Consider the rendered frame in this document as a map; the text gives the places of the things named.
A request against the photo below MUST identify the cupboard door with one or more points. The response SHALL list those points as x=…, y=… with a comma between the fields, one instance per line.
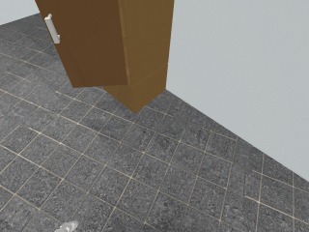
x=91, y=42

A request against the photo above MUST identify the left robot hand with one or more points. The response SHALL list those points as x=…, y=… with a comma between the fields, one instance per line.
x=67, y=226

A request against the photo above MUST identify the handle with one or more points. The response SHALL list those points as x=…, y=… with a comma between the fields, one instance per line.
x=52, y=30

